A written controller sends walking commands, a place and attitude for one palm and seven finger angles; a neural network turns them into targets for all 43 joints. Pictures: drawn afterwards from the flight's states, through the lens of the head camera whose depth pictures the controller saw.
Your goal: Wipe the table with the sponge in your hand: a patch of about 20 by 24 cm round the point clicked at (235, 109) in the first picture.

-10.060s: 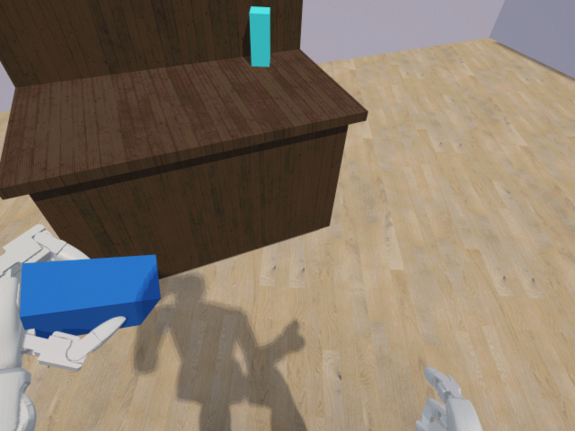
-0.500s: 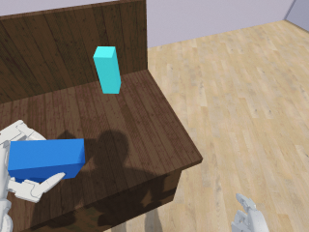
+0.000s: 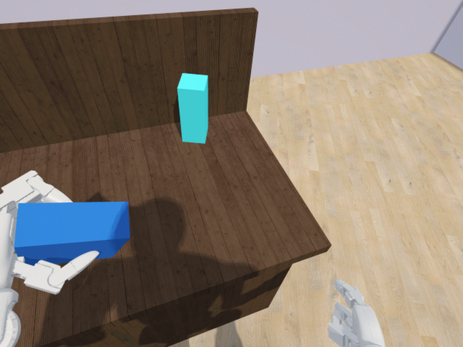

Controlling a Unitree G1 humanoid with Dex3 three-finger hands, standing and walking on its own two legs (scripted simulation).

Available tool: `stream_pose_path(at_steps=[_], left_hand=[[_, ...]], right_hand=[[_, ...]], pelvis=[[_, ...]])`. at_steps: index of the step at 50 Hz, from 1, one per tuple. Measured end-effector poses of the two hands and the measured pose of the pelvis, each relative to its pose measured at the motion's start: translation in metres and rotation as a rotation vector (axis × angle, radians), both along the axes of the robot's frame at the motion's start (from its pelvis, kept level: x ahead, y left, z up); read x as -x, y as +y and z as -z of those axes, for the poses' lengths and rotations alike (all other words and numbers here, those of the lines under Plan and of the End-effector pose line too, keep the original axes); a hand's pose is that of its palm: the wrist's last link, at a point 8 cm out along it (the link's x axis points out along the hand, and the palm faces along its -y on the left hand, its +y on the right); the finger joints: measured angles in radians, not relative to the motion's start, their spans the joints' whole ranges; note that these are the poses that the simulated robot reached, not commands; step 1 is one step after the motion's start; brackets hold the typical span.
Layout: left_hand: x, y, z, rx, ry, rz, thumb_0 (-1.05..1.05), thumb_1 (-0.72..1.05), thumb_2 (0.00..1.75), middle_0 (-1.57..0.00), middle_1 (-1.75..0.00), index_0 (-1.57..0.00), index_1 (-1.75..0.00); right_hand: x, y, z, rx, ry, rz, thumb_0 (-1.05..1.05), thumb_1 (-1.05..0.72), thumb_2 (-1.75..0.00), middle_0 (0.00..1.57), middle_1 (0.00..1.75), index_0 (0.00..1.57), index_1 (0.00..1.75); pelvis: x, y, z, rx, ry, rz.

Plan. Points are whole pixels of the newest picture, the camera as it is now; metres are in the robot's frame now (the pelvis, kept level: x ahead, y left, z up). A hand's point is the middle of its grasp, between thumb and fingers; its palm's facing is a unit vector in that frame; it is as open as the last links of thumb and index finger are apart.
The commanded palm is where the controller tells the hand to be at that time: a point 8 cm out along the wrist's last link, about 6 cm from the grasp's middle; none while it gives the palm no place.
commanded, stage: come to a stop and stand still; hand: left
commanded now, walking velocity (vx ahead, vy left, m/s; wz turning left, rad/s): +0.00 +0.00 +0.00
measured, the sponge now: (89, 234) +0.22 +0.22 +0.14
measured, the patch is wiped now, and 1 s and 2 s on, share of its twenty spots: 0.00 0.00 0.00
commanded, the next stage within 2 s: look again from close up in 0.32 s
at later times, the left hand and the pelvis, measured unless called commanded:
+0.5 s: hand (23, 203) +0.23 +0.28 +0.19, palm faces +0.43 -0.73 -0.53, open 9.3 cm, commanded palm +0.14 +0.28 +0.17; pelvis -0.02 -0.01 +0.00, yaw +1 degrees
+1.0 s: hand (57, 214) +0.23 +0.24 +0.17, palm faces +0.36 -0.83 -0.42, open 9.3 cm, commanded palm +0.17 +0.27 +0.17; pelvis +0.00 +0.00 +0.00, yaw -1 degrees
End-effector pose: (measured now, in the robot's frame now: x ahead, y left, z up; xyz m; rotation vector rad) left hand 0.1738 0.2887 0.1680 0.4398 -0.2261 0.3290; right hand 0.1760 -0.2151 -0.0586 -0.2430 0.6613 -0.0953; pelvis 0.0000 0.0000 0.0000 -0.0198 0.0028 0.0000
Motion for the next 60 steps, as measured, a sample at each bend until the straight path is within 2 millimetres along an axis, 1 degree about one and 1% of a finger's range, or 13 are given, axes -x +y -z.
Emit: stream_pose_path(at_steps=[10, 21, 24, 28, 30, 34, 37, 41, 45, 49, 55, 57, 60], left_hand=[[0.004, 0.007, 0.006, -0.003, 0.02, 0.012, -0.01, -0.44, 1.05, -0.81, -1.4, -0.82, -1.4], [0.005, 0.002, 0.0, -0.044, 0.021, 0.017, -0.01, -0.44, 1.05, -0.81, -1.4, -0.82, -1.4], [-0.009, 0.02, -0.028, -0.239, -0.068, 0.001, -0.01, -0.44, 1.05, -0.82, -1.39, -0.82, -1.39], [-0.023, 0.038, -0.048, -0.196, -0.192, -0.082, -0.01, -0.44, 1.05, -0.82, -1.39, -0.82, -1.39], [-0.025, 0.024, -0.039, -0.14, -0.171, -0.047, -0.01, -0.43, 1.05, -0.81, -1.4, -0.81, -1.4], [-0.022, -0.025, -0.003, -0.054, -0.021, 0.127, -0.01, -0.43, 1.05, -0.81, -1.41, -0.81, -1.41], [-0.019, -0.037, 0.02, -0.029, 0.083, 0.197, -0.01, -0.43, 1.05, -0.81, -1.4, -0.81, -1.4], [-0.021, -0.018, 0.025, -0.061, 0.1, 0.144, -0.01, -0.44, 1.05, -0.82, -1.39, -0.82, -1.39], [-0.02, 0.0, 0.002, -0.102, 0.003, 0.06, -0.01, -0.44, 1.05, -0.82, -1.39, -0.82, -1.39], [-0.015, -0.002, -0.02, -0.103, -0.104, 0.048, -0.01, -0.44, 1.05, -0.82, -1.4, -0.82, -1.4], [-0.015, -0.002, -0.003, -0.036, -0.051, 0.056, 0.0, -0.44, 1.05, -0.81, -1.4, -0.82, -1.4], [-0.022, 0.012, -0.007, -0.143, -0.048, 0.055, -0.01, -0.44, 1.05, -0.82, -1.4, -0.82, -1.4], [-0.031, 0.037, -0.009, -0.118, -0.084, -0.023, -0.01, -0.44, 1.05, -0.82, -1.39, -0.82, -1.39]], right_hand=[[0.024, 0.012, 0.011, -0.008, 0.052, 0.005, 0.01, -0.9, -0.9, 0.21, 0.3, 0.2, 0.3], [0.031, -0.001, 0.016, -0.014, 0.065, 0.026, 0.01, -0.9, -0.9, 0.21, 0.3, 0.2, 0.3], [0.03, -0.005, 0.021, 0.018, 0.089, -0.043, 0.01, -0.9, -0.9, 0.2, 0.3, 0.2, 0.3], [0.031, -0.014, 0.023, -0.011, 0.101, -0.048, 0.01, -0.9, -0.9, 0.2, 0.3, 0.2, 0.3], [0.032, -0.019, 0.021, -0.037, 0.072, -0.017, 0.01, -0.9, -0.9, 0.2, 0.3, 0.2, 0.3], [0.034, -0.025, 0.018, -0.049, 0.042, 0.039, 0.01, -0.9, -0.9, 0.2, 0.3, 0.2, 0.3], [0.035, -0.026, 0.017, -0.029, 0.057, 0.064, 0.01, -0.9, -0.9, 0.2, 0.3, 0.2, 0.3], [0.031, -0.025, 0.014, 0.004, 0.082, 0.051, 0.01, -0.9, -0.9, 0.2, 0.3, 0.2, 0.3], [0.02, -0.02, 0.013, 0.018, 0.074, 0.005, 0.01, -0.9, -0.9, 0.2, 0.3, 0.2, 0.3], [0.006, -0.011, 0.01, 0.009, 0.037, -0.027, 0.01, -0.9, -0.9, 0.2, 0.3, 0.2, 0.3], [-0.008, 0.002, 0.003, -0.012, -0.007, -0.027, 0.01, -0.9, -0.9, 0.2, 0.3, 0.2, 0.3], [-0.008, 0.006, 0.003, 0.008, -0.01, -0.066, 0.01, -0.9, -0.9, 0.2, 0.3, 0.2, 0.3], [-0.004, 0.011, 0.003, -0.009, -0.009, -0.073, 0.01, -0.9, -0.9, 0.2, 0.3, 0.2, 0.3]], pelvis=[[0.009, 0.012, 0.0, -0.003, -0.003, -0.002], [0.009, 0.006, 0.0, -0.001, 0.002, -0.005], [0.017, -0.003, 0.004, 0.001, 0.005, -0.018], [0.022, -0.008, 0.005, -0.005, 0.008, 0.011], [0.019, -0.006, 0.005, -0.006, 0.01, 0.029], [0.01, -0.001, 0.004, -0.007, 0.009, 0.048], [0.005, -0.003, 0.004, -0.009, 0.01, 0.042], [0.004, -0.009, 0.005, -0.008, 0.01, 0.027], [0.003, -0.008, 0.005, 0.0, 0.008, 0.019], [0.0, -0.003, 0.005, 0.003, 0.009, 0.021], [-0.002, 0.003, 0.003, 0.002, 0.012, 0.027], [0.002, 0.002, 0.004, 0.003, 0.018, 0.016], [0.009, 0.003, 0.005, -0.001, 0.012, 0.02]])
